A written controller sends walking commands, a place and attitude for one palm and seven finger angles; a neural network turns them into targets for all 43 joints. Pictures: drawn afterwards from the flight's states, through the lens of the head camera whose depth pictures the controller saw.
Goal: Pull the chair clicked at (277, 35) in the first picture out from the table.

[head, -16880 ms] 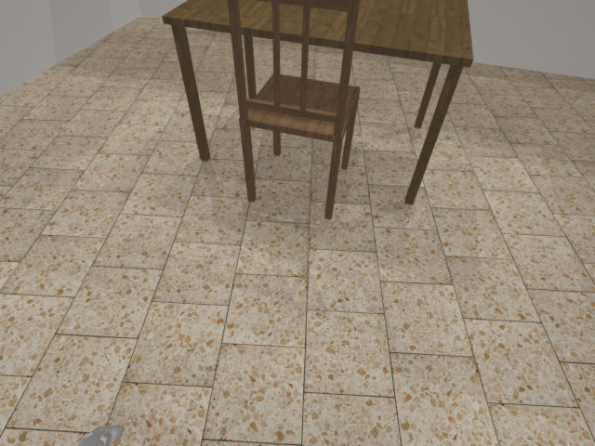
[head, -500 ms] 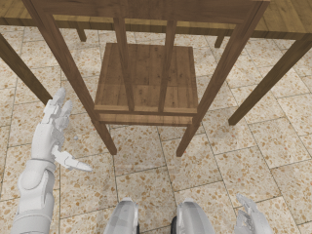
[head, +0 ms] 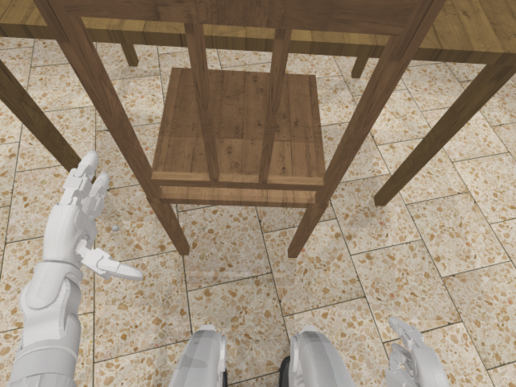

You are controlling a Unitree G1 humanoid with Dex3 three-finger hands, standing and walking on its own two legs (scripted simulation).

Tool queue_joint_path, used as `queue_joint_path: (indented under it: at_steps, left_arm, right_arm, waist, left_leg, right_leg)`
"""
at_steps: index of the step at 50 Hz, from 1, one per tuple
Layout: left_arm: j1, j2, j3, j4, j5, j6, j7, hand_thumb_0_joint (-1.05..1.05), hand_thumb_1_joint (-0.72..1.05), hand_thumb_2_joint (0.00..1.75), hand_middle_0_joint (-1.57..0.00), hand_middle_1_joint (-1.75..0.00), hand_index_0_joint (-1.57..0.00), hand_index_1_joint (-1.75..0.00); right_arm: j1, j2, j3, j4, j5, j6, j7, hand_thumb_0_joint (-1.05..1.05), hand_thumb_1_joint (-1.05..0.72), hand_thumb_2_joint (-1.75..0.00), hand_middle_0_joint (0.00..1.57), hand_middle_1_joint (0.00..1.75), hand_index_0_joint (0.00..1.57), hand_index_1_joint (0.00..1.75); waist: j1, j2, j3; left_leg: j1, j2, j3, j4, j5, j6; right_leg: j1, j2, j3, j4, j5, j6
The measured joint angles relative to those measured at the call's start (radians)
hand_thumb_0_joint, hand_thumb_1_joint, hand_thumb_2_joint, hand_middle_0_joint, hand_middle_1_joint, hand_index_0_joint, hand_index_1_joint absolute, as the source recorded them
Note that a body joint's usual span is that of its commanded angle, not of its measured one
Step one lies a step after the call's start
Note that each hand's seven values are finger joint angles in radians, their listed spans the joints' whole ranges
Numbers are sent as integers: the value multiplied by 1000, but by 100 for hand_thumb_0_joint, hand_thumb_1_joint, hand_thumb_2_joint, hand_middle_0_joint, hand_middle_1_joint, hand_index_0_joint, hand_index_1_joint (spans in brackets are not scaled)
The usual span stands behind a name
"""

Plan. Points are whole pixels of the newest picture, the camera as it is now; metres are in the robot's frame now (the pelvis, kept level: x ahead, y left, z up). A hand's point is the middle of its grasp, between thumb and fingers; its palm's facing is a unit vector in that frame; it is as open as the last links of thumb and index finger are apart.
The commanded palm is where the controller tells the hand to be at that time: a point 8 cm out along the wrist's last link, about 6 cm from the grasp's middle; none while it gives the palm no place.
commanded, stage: aim the fingers beside a spindle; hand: left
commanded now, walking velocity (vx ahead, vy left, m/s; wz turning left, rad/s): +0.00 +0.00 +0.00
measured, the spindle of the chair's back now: (207, 122) +0.50 +0.10 +0.06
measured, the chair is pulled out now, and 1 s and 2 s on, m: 0.00 0.00 0.00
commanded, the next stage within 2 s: push the fingers through the gap in 0.98 s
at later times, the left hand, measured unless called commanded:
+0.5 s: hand (121, 218) +0.35 +0.21 +0.03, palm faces -0.02 -1.00 -0.05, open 16.9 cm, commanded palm +0.32 +0.26 +0.02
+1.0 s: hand (125, 227) +0.34 +0.20 +0.01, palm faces -0.03 -1.00 -0.05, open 16.9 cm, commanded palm +0.32 +0.26 +0.02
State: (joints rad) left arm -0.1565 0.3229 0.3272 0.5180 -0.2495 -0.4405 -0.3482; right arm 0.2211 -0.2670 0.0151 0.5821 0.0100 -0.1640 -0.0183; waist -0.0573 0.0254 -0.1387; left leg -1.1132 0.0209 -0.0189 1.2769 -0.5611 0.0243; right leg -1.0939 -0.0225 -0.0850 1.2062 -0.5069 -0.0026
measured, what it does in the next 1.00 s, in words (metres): stands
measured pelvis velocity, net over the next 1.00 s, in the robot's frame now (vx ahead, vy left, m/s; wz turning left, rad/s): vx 0.00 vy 0.00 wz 0.00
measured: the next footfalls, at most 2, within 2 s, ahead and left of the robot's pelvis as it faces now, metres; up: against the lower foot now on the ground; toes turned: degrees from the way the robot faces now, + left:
none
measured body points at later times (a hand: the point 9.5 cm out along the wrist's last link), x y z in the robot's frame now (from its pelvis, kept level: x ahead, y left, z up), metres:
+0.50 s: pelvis +0.00 +0.00 +0.00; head +0.12 +0.01 +0.44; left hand +0.34 +0.26 +0.03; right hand +0.14 -0.25 -0.10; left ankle +0.02 +0.10 -0.63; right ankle +0.03 -0.13 -0.63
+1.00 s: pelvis +0.00 +0.00 +0.00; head +0.12 +0.01 +0.43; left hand +0.33 +0.26 +0.02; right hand +0.15 -0.26 -0.10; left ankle +0.02 +0.10 -0.63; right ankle +0.03 -0.13 -0.63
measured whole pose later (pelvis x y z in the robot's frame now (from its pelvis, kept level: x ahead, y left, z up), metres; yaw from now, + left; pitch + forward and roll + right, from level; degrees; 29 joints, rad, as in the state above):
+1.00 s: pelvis +0.00 +0.00 +0.00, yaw +0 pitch +23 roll -3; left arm -0.13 0.30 0.30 0.45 -0.24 -0.45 -0.33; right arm 0.22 -0.26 0.01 0.58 0.00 -0.17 -0.02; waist -0.06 0.03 -0.13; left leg -1.11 0.02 -0.02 1.27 -0.56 0.02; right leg -1.09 -0.02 -0.08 1.21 -0.50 -0.01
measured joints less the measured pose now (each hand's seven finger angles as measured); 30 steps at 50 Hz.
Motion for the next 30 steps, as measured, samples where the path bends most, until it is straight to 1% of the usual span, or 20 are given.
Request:
queue_joint_path:
  at_steps: [4, 7, 9, 12, 15, 20, 23, 27, 30]
  left_arm:
    - [47, -19, -33, -113, -2, -25, 7, -1, -50, 30, -6, -8, -6, -8]
    - [47, -25, -41, -125, -2, -39, 14, -1, -50, 30, -6, -8, -6, -8]
    - [28, -20, -32, -82, 0, -30, 20, -1, -50, 30, -6, -8, -6, -9]
    - [-13, -5, -9, 6, 5, -1, 24, -1, -50, 30, -6, -8, -6, -9]
    - [-11, 1, -2, 11, 6, 13, 23, -1, -50, 30, -6, -8, -6, -8]
    - [31, -21, -36, -97, 6, -28, 19, -1, -50, 30, -6, -8, -6, -8]
    - [16, -26, -43, -95, 6, -40, 24, -1, -50, 30, -6, -8, -6, -8]
    - [-26, -12, -22, -7, 10, -7, 27, -1, -50, 30, -6, -8, -6, -9]
    - [-24, -1, -5, 20, 13, 15, 24, -1, -50, 30, -6, -8, -6, -9]
  right_arm:
    - [3, 1, -10, 1, -6, -14, 2, 1, -90, -90, 20, 30, 21, 30]
    - [6, 4, -5, 9, -6, -11, 4, 1, -90, -90, 20, 30, 21, 30]
    - [7, 5, 2, 9, -3, -3, 5, 1, -90, -90, 20, 30, 21, 30]
    - [4, 4, 9, 2, 0, 8, 6, 1, -90, -90, 20, 30, 21, 30]
    - [0, 3, 6, -7, 0, 8, 6, 1, -90, -90, 20, 30, 21, 30]
    - [6, 4, -3, 3, -7, -8, 2, 1, -90, -90, 20, 30, 21, 30]
    - [7, 5, 1, 16, -7, -6, 2, 1, -90, -90, 20, 30, 21, 30]
    - [4, 6, 8, 12, -3, 9, 5, 1, -90, -90, 20, 30, 21, 30]
    - [2, 5, 7, -1, -1, 14, 8, 1, -90, -90, 20, 30, 21, 30]
  waist:
    - [2, 6, 10]
    - [6, 5, -1]
    - [5, 4, -10]
    - [3, 1, -16]
    - [0, 2, -4]
    - [6, 8, 8]
    - [8, 6, -1]
    - [2, 2, -14]
    - [-4, 2, -9]
  left_leg:
    - [13, 1, 0, -10, 3, 0]
    - [27, -1, 4, -24, 7, 2]
    - [27, -3, 7, -27, 8, 2]
    - [13, -3, 8, -16, 6, 2]
    - [0, -1, 6, -3, 3, 1]
    - [8, 0, 1, -7, 4, 0]
    - [15, -2, 2, -16, 6, 0]
    - [9, -2, 6, -13, 5, -1]
    - [1, 1, 8, -7, 3, -1]
  right_leg:
    - [15, 1, 0, -14, 6, 2]
    - [26, 0, 4, -25, 9, 4]
    - [24, -2, 7, -24, 9, 4]
    - [7, -3, 8, -9, 5, 3]
    - [-4, 0, 7, 1, 2, 1]
    - [8, 1, 2, -9, 5, 2]
    - [14, -1, 3, -15, 6, 2]
    - [3, -1, 7, -6, 3, 0]
    - [-6, 1, 9, 1, 1, -1]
